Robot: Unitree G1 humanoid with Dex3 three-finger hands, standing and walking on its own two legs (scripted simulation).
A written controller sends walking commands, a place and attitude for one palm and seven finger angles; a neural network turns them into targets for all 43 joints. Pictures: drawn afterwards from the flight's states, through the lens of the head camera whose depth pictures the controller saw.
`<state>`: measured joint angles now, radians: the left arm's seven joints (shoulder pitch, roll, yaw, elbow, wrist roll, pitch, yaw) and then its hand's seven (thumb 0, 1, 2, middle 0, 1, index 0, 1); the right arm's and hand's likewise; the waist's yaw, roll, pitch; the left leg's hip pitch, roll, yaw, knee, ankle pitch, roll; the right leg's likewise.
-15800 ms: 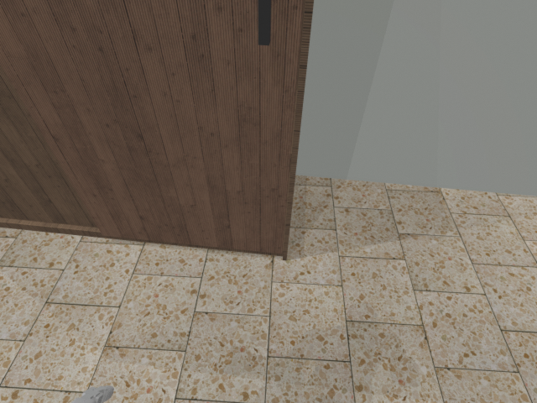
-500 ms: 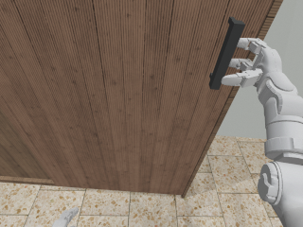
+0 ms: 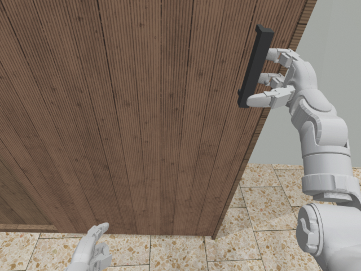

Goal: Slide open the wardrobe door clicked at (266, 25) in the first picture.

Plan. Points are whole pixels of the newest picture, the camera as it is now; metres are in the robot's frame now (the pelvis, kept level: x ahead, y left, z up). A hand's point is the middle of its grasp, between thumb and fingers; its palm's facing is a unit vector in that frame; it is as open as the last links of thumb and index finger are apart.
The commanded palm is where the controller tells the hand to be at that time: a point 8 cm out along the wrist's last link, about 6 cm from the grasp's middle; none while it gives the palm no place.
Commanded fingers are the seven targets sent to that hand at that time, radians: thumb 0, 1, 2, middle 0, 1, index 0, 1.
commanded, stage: slide the fingers in behind the handle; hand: right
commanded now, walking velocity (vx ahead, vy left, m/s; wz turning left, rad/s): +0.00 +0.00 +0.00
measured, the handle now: (250, 67) +0.48 -0.12 +0.26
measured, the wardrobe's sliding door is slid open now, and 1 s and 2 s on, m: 0.00 0.00 0.00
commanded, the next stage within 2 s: move the hooked fingers beside the handle in 0.20 s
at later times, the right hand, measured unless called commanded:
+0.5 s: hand (264, 82) +0.41 -0.14 +0.27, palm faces +0.00 +1.00 -0.01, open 14.3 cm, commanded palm +0.39 -0.18 +0.27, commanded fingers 0.00 0.50 -0.30 0.30 1.20 0.30 1.20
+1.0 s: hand (272, 83) +0.41 -0.15 +0.27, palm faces +0.01 +1.00 -0.01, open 14.0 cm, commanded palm +0.40 -0.21 +0.27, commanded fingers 0.00 0.50 -0.30 0.30 1.20 0.30 1.20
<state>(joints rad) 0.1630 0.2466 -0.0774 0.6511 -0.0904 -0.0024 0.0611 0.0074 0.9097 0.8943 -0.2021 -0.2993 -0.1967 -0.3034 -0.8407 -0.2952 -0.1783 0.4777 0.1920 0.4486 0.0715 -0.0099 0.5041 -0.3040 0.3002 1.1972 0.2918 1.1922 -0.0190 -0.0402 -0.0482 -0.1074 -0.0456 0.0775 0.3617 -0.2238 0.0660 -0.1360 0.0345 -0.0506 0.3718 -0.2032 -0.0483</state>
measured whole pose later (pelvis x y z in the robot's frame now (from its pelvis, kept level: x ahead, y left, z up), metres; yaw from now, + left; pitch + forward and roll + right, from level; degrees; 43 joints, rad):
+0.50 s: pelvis +0.00 -0.01 +0.00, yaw +0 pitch -2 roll +0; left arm 0.19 0.25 -0.07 0.68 -0.08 0.02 0.06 0.01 0.91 0.89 -0.20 -0.30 -0.20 -0.30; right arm -0.81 -0.27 -0.18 0.41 0.19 0.47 0.04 -0.01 0.50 -0.30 0.27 1.18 0.25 1.18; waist -0.01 -0.04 -0.05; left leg -0.10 -0.04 0.07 0.35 -0.22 0.06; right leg -0.12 0.04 -0.06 0.36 -0.20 -0.06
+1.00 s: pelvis +0.00 -0.01 +0.00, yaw +0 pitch -2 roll +0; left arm 0.19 0.25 -0.07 0.67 -0.09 0.00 0.07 0.01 0.91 0.89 -0.20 -0.30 -0.20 -0.30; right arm -0.84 -0.31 -0.18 0.48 0.20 0.45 0.08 -0.01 0.50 -0.30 0.30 1.20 0.30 1.20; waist -0.01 -0.04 -0.04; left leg -0.10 -0.04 0.08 0.34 -0.21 0.06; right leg -0.13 0.04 -0.05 0.36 -0.19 -0.06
